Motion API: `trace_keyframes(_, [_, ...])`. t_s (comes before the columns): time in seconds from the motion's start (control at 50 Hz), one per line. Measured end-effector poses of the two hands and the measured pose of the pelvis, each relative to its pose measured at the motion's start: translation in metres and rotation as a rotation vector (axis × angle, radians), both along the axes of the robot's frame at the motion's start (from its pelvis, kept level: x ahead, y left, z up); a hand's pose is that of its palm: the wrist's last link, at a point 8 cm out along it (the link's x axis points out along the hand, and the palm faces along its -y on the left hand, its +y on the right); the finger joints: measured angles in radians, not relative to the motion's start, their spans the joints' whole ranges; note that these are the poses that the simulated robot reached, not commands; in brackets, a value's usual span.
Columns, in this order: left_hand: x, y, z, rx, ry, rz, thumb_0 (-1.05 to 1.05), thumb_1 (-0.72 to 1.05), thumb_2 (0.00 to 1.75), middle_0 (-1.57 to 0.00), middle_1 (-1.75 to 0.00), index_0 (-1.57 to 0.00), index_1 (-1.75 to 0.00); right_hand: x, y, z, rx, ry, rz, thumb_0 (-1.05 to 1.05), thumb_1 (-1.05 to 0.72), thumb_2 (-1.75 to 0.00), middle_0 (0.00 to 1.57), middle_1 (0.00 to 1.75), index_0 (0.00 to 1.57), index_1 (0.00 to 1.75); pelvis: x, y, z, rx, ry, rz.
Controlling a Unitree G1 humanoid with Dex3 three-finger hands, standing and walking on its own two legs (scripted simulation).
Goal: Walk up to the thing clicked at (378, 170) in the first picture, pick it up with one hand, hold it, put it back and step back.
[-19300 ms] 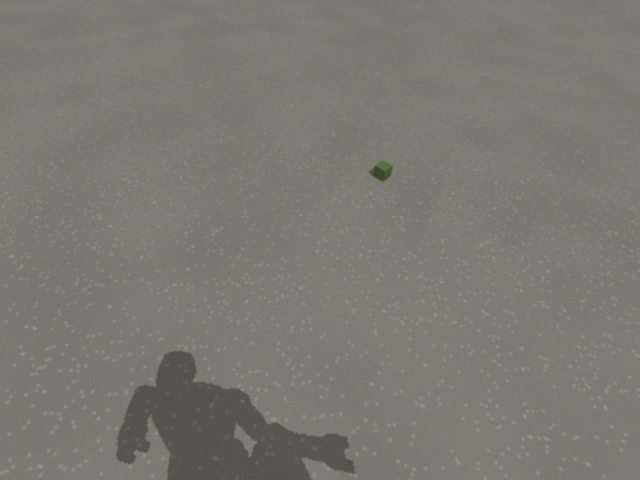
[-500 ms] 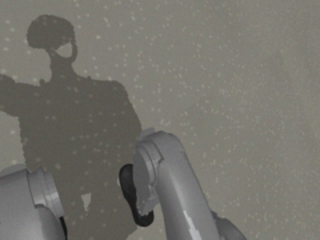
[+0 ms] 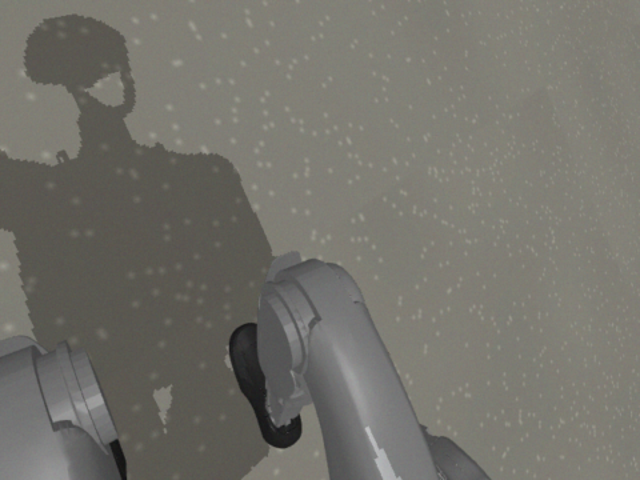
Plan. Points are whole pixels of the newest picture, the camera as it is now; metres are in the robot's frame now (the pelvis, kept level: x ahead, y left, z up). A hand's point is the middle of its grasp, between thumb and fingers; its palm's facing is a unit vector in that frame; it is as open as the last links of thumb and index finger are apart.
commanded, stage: close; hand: left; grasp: from above
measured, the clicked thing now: out of the picture +0.47 +0.30 -0.27
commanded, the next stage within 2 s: settle in 1.28 s
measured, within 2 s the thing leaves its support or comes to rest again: leaves its support in 1.70 s
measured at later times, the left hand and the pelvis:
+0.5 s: hand out of the picture +0.45 +0.30 -0.25, palm faces -0.48 -0.08 -0.87, open 10.8 cm; pelvis +0.00 +0.00 +0.00, yaw +0 degrees
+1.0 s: hand out of the picture +0.46 +0.30 -0.24, palm faces -0.48 -0.08 -0.87, open 10.1 cm; pelvis +0.00 +0.00 +0.01, yaw +0 degrees
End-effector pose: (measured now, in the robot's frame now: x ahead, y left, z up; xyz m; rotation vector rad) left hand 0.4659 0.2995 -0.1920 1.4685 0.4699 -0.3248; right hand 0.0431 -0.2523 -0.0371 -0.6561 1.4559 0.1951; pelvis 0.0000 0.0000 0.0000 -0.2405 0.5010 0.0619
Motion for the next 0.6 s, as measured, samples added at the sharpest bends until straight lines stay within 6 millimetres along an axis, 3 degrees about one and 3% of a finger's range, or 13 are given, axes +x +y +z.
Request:
trace_keyframes(0.18, [0.001,0.000,0.001,-0.005,-0.011,-0.011,0.00,-0.22,0.90,-0.24,-0.97,-0.26,-0.94,-0.004,-0.003,0.004,-0.011,0.017,-0.005,0.00,-0.90,-0.90,0.20,0.30,0.20,0.30,0.000,-0.001,0.001,0.000,-0.001,-0.004])
trace_keyframes(0.6, [-0.003,0.001,0.003,-0.006,-0.015,-0.021,0.00,-0.02,0.83,-0.38,-0.91,-0.42,-0.88,0.008,0.001,0.004,-0.009,-0.018,0.023,0.00,-0.90,-0.90,0.20,0.30,0.20,0.30,-0.002,0.000,0.003,-0.005,0.000,-0.002])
